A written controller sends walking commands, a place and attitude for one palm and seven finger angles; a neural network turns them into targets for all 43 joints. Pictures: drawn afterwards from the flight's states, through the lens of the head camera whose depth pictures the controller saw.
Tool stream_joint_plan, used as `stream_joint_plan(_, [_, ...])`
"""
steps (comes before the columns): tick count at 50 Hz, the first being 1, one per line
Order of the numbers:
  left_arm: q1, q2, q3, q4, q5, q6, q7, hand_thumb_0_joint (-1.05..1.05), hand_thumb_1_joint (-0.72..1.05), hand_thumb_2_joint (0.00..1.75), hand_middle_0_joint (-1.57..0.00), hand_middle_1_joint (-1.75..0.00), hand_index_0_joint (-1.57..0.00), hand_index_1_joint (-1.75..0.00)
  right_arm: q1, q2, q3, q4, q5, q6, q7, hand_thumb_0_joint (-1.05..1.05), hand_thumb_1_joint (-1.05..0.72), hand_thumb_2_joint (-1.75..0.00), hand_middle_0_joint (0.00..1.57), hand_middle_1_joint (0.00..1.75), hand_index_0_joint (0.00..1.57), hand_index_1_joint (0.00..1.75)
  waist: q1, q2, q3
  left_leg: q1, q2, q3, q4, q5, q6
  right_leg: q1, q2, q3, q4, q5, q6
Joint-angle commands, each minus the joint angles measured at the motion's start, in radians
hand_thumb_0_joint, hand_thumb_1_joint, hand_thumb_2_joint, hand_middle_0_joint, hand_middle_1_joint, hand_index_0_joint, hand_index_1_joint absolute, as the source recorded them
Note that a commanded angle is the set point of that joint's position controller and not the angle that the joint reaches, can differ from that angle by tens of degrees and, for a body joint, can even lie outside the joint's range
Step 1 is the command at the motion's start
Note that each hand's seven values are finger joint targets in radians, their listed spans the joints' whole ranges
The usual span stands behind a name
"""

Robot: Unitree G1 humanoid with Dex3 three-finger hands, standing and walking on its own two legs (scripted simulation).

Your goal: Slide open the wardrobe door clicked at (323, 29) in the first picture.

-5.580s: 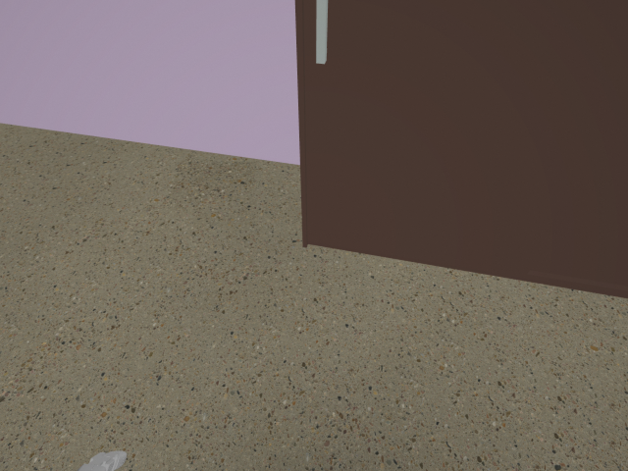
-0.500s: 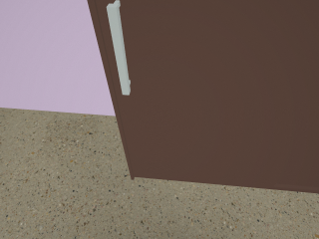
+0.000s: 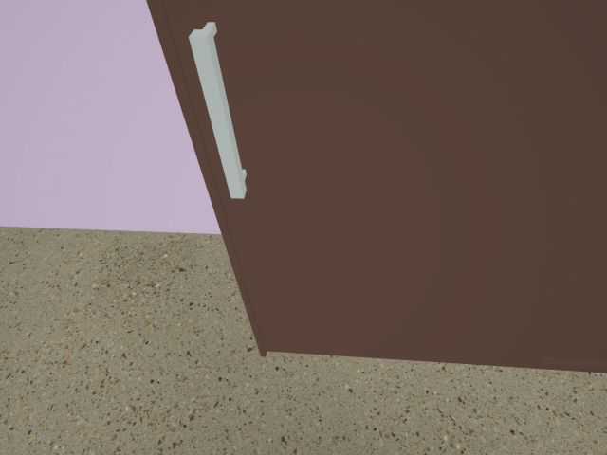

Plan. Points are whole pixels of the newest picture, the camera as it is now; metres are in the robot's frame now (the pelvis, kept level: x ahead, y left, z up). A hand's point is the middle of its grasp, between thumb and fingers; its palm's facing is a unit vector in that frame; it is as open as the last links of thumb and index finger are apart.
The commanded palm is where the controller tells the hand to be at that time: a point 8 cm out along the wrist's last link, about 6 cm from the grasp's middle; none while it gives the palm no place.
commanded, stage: come to a stop and stand still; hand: left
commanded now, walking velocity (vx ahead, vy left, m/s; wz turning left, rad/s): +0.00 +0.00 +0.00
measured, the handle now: (226, 120) +0.54 +0.14 +0.18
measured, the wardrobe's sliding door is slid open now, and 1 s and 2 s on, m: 0.00 0.00 0.00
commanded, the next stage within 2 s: look again from close up in 0.36 s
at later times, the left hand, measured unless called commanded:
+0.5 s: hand out of the picture +0.00 +0.15 -0.17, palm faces +0.05 -0.98 -0.20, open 7.4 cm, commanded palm none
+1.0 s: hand out of the picture +0.00 +0.15 -0.17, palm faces +0.05 -0.98 -0.20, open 7.4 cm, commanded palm none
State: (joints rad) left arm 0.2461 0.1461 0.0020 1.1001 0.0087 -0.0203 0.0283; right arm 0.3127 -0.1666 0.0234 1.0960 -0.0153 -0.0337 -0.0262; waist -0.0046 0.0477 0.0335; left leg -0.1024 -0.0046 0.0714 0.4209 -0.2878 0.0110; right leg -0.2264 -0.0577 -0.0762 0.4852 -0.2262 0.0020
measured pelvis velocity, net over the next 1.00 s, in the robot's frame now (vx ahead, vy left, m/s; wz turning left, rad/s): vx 0.00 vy -0.02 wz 0.01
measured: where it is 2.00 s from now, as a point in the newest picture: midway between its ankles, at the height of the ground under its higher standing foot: outside the picture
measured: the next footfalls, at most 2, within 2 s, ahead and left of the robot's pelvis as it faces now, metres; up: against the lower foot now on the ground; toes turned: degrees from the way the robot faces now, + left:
right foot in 1.82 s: +0.14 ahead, -0.10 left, +0.00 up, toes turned -2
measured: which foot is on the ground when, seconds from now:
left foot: down 0.00-1.00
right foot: down 0.00-1.00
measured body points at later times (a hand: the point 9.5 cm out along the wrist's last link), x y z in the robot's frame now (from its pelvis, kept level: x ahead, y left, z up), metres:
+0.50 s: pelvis +0.00 -0.02 +0.00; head +0.01 -0.03 +0.45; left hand +0.00 +0.20 -0.15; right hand +0.00 -0.23 -0.17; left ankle -0.04 +0.11 -0.74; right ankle +0.02 -0.12 -0.74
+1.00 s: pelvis +0.00 -0.02 +0.00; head +0.01 -0.03 +0.45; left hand -0.01 +0.20 -0.15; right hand -0.02 -0.23 -0.16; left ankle -0.04 +0.11 -0.74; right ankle +0.02 -0.12 -0.74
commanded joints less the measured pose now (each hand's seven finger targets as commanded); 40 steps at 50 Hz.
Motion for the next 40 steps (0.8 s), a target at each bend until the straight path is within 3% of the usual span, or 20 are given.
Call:
stream_joint_plan(1, [0.055, 0.117, 0.016, -0.02, 0.002, -0.015, 0.007, 0.0, 0.9, 0.9, -0.2, -0.3, -0.2, -0.3, 0.058, -0.077, -0.021, -0.016, -0.001, -0.01, -0.005, 0.0, -0.9, -0.9, 0.2, 0.3, 0.2, 0.3, 0.008, -0.063, 0.022, -0.11, 0.105, -0.095, -0.096, 0.2, 0.016, 0.089, -0.071, 0.082, -0.062, 0.207, -0.045])
stream_joint_plan(9, [0.057, 0.124, 0.016, -0.012, 0.001, -0.016, 0.005, 0.0, 0.9, 0.9, -0.2, -0.3, -0.2, -0.3, 0.041, -0.079, -0.022, 0.0, 0.001, -0.004, -0.006, 0.0, -0.9, -0.9, 0.2, 0.3, 0.2, 0.3, 0.007, -0.043, 0.013, -0.09, 0.103, -0.084, -0.092, 0.172, 0.008, 0.091, -0.078, 0.094, -0.091, 0.203, -0.05])
stream_joint_plan(20, [0.067, 0.117, 0.014, -0.007, 0.002, -0.014, 0.004, 0.0, 0.9, 0.9, -0.2, -0.3, -0.2, -0.3, 0.038, -0.07, -0.022, 0.01, 0.001, 0.003, -0.005, 0.0, -0.9, -0.9, 0.2, 0.3, 0.2, 0.3, 0.005, -0.052, 0.042, -0.098, 0.101, -0.08, -0.098, 0.117, 0.004, 0.061, -0.072, 0.106, -0.134, 0.099, -0.049])
stream_joint_plan(26, [0.076, 0.11, 0.016, -0.007, 0.003, -0.015, 0.005, 0.0, 0.9, 0.9, -0.2, -0.3, -0.2, -0.3, 0.043, -0.06, -0.022, 0.013, 0.001, 0.0, -0.007, 0.0, -0.9, -0.9, 0.2, 0.3, 0.2, 0.3, 0.008, -0.051, 0.033, -0.099, 0.107, -0.085, -0.098, 0.139, 0.004, 0.08, -0.068, 0.098, -0.126, 0.131, -0.05])
stream_joint_plan(40, [0.078, 0.112, 0.022, -0.013, 0.002, -0.012, 0.004, 0.0, 0.9, 0.9, -0.2, -0.3, -0.2, -0.3, 0.059, -0.051, -0.024, 0.018, -0.001, 0.003, -0.005, 0.0, -0.9, -0.9, 0.2, 0.3, 0.2, 0.3, 0.013, -0.061, 0.057, -0.125, 0.098, -0.079, -0.098, 0.09, 0.002, 0.058, -0.072, 0.105, -0.152, 0.022, -0.052])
